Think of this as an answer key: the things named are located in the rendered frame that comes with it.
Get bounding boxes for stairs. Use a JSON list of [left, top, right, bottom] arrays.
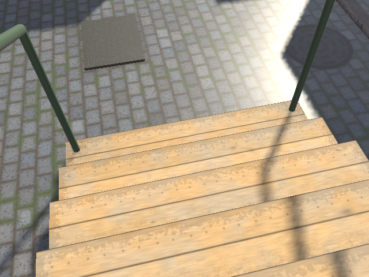
[[36, 100, 369, 277]]

